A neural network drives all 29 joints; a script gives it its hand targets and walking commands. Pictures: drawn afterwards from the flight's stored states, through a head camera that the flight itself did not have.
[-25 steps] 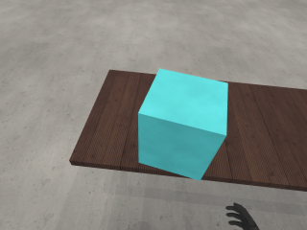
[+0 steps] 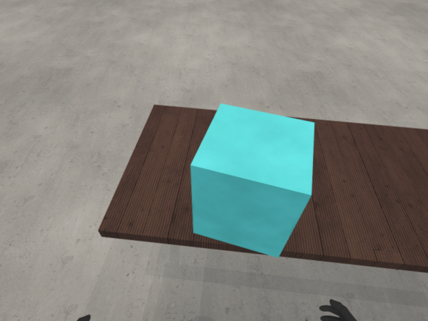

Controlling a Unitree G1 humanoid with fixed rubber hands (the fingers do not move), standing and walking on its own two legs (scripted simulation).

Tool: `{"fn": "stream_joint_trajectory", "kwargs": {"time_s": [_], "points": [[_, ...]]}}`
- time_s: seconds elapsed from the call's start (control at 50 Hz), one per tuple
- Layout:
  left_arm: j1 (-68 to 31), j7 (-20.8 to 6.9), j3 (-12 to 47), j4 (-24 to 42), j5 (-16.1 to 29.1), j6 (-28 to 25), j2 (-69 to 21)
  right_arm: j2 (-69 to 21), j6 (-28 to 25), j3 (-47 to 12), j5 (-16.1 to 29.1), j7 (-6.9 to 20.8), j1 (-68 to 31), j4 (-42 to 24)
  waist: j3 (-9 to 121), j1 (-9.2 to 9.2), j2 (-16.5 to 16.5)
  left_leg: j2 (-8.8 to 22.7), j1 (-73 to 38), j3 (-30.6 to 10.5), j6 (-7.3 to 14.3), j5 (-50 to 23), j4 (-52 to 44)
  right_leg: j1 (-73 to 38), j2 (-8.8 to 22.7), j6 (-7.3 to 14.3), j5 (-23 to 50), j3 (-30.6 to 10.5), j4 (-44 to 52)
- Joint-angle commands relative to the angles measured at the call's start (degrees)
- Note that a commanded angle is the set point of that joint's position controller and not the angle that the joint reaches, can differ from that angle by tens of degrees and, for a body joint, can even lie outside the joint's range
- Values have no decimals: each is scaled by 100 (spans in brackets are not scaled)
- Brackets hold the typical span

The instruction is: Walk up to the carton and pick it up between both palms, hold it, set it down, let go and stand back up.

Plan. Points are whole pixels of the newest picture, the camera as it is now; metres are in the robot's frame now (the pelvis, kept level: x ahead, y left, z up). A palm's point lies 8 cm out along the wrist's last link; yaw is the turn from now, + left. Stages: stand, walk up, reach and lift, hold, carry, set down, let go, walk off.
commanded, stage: walk up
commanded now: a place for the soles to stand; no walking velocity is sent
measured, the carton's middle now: (249, 181) +0.43 -0.08 +0.01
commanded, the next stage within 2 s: stand in 1.62 s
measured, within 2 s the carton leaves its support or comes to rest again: neither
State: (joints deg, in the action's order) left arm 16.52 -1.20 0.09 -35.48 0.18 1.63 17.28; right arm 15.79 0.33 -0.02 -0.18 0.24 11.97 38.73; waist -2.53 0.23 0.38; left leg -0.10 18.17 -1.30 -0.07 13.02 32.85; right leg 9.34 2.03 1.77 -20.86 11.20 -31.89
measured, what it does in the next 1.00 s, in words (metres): steps on the spot: right foot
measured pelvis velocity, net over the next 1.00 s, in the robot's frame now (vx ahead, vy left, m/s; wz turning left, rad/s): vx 0.01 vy -0.08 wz -0.07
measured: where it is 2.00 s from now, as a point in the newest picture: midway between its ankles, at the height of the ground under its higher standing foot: outside the picture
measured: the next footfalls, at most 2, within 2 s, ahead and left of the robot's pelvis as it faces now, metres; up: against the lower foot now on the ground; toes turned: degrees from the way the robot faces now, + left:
right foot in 0.40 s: +0.04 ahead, -0.20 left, +0.00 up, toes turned -5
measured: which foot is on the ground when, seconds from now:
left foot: down 0.00-1.00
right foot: down 0.00-0.14, up 0.16-0.38, down 0.40-1.00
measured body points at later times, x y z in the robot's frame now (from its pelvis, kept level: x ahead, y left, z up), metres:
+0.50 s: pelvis -0.02 -0.06 -0.02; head -0.01 -0.06 +0.43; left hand +0.08 +0.21 -0.13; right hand +0.05 -0.36 -0.12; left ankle +0.03 +0.09 -0.71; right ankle +0.00 -0.20 -0.73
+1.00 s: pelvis +0.01 -0.08 +0.00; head +0.02 -0.08 +0.45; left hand +0.16 +0.18 -0.09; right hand +0.14 -0.35 -0.10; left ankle +0.03 +0.06 -0.73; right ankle +0.00 -0.20 -0.73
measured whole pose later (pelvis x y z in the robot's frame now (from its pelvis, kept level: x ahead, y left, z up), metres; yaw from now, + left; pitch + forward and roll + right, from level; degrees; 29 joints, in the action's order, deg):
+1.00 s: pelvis +0.01 -0.08 +0.00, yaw -4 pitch -1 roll +0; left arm 16.6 -0.8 -1.0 -34.2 0.0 0.3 16.4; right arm 16.2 0.2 0.6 -0.6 0.4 13.4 36.5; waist -1.5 0.3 0.0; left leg 1.6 15.7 -0.8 -1.7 16.8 33.6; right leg 14.0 0.6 -0.4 -18.9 -0.1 -34.1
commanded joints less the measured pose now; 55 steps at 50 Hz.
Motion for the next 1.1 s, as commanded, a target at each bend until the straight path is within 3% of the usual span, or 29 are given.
{"fn": "stream_joint_trajectory", "kwargs": {"time_s": [0.0, 0.1, 0.12, 0.14, 0.16, 0.18, 0.2, 0.22, 0.26, 0.3, 0.32, 0.36, 0.38, 0.4, 0.42, 0.44, 0.46, 0.5, 0.54, 0.56, 0.58, 0.6, 0.62, 0.66, 0.7, 0.74, 1.08], "points": [[71, 23, -228, 385, -4, -101, 776, 763, -126, 226, -2, -20, -155, -473, 240, 20, -34, 439, -253, -635, 311, -971, -393, 312, 790, 162, 428, -784, 937], [131, 27, -231, 287, -23, -108, 764, 775, -138, 242, -4, -25, -23, -457, 181, 7, -94, 415, -124, -763, 320, -757, -480, 283, 766, 167, 189, -765, 936], [-171, -116, -387, 453, -437, 47, 1133, 1170, -192, 540, -285, -238, 964, -346, -95, -207, 88, 918, -635, -1466, 645, 74, -688, 1062, 487, 223, 23, -502, -213], [-58, -177, -371, 514, -473, 137, 909, 1559, -207, 672, -337, -372, 1289, -232, 186, -283, -653, 1649, -1028, -2779, 1128, 573, -1168, 1657, 109, 53, -539, -581, -1081], [-69, -186, -359, 569, -477, 226, 807, 1515, -196, 745, -380, -480, 1340, -312, 142, -387, -827, 2248, -1128, -3486, 1593, 687, -1442, 2208, 135, -53, -1411, -1066, -2257], [-146, -174, -367, 639, -485, 286, 781, 1408, -196, 766, -389, -569, 1245, -363, 81, -353, -550, 2425, -932, -3427, 1779, 445, -1423, 2444, 253, -83, -1187, -1460, -3105], [-165, -147, -393, 653, -496, 316, 764, 1290, -212, 763, -401, -611, 1055, -394, 79, -228, -320, 2344, -728, -3060, 1746, 275, -1353, 2481, 309, -138, -899, -1683, -3542], [-29, -121, -413, 631, -472, 310, 711, 1184, -230, 727, -409, -589, 843, -437, 156, -145, -276, 2127, -592, -2603, 1614, 666, -1375, 2385, 360, -205, -770, -1792, -3498], [271, -175, -440, 539, -359, 275, 575, 1135, -211, 695, -429, -471, 410, -566, 173, -79, -808, 1644, -162, -1701, 1329, 1200, -1453, 1919, 288, -368, -763, -1573, -2771], [306, -227, -469, 512, -215, 222, 521, 1204, -174, 699, -388, -359, 279, -623, 106, -102, -1283, 1408, 312, -1266, 1185, 1416, -1375, 1378, 228, -358, -973, -1289, -1889], [478, -230, -500, 437, -159, 173, 532, 1224, -134, 699, -351, -303, 231, -643, 194, -44, -1349, 1264, 578, -1078, 1047, 1558, -1233, 921, 101, -286, -835, -1078, -1421], [1043, -193, -632, 206, -170, 61, 694, 1197, -19, 615, -249, -210, 99, -693, 262, 322, -819, 978, 1407, -626, 671, 2148, -517, -312, -296, -114, 325, -561, -273], [1228, -151, -700, 132, -190, 9, 868, 924, 16, 512, -210, -179, 343, -717, 317, 419, -68, 647, 1823, -221, 424, 2629, 327, -680, -265, -38, 95, -898, 137], [1140, -93, -756, 285, -225, -43, 1458, 426, -1, 359, -62, -142, 409, -982, 249, 549, 1448, -107, 2239, 535, -110, 2567, 1904, 1, 1375, 578, -2040, -3539, 1609], [554, 25, -696, 374, -198, -45, 1471, 676, 40, 430, 44, -194, 350, -953, -96, 441, 853, 68, 1509, -356, -107, 2285, 2497, 1268, 1827, 1133, -2360, -4068, 1891], [134, 96, -633, 379, -191, -56, 1252, 782, 77, 457, 48, -160, 539, -847, -350, 143, 640, 168, 1229, -446, -106, 1907, 2697, 1722, 1704, 1162, -2432, -3859, 1864], [-111, 132, -592, 406, -188, -82, 1176, 769, 82, 449, 12, -132, 843, -730, -513, -42, 689, 255, 1033, -314, -125, 1607, 2570, 1895, 1512, 1072, -2171, -3468, 1704], [-159, 102, -551, 403, -174, -68, 1093, 729, 1, 440, -106, -101, 1025, -614, -403, -84, 915, 249, 446, 126, -82, 1431, 1432, 1781, 1134, 772, -1443, -2719, 1329], [-110, 50, -472, 357, -106, -50, 999, 650, -116, 441, -164, -26, 1001, -668, -216, -177, 818, 80, -624, 200, 62, 507, 139, 1991, 931, 456, -882, -2341, 803], [42, 26, -405, 356, -49, -63, 883, 765, -166, 439, -164, -31, 932, -749, -121, -193, 567, 209, -931, -252, 187, 176, -374, 2110, 861, 270, -659, -2241, 567], [220, -8, -328, 455, 62, -97, 626, 1107, -196, 490, -190, -57, 654, -846, -79, -46, -92, 736, -647, -1332, 427, 842, -772, 2102, 434, 31, -752, -1867, 245], [370, 7, -321, 411, 36, -96, 553, 1266, -188, 502, -69, -56, 467, -751, -39, 156, -238, 1024, 254, -1606, 578, 1338, -978, 1158, 105, -55, -357, -1521, 38], [399, 15, -350, 355, -40, -110, 600, 1052, -173, 422, -19, -37, 382, -722, -64, 177, -127, 904, 606, -1352, 502, 1404, -973, 660, 135, -34, -89, -1606, 185], [363, 24, -372, 322, -29, -205, 743, 818, -147, 335, -39, -24, 399, -725, -96, 81, 28, 425, 284, -628, 237, 413, -480, 695, 391, 84, 403, -1936, 528], [324, 50, -363, 366, -23, -286, 834, 714, -149, 278, -47, -14, 542, -657, 252, -6, 19, 371, -377, -422, 181, -561, -225, 813, 585, 150, 1064, -2051, 589], [258, 63, -322, 401, -11, -293, 754, 723, -155, 271, -65, -10, 489, -657, 429, -21, 42, 466, -648, -455, 224, -958, -230, 771, 479, 110, 1394, -1834, 487], [110, 54, -349, 561, -24, -236, 709, 780, -107, 294, -23, 12, 2, -654, 347, 30, -44, 512, -494, -388, 217, -745, -409, 549, 313, 46, 1287, -1589, 428]]}}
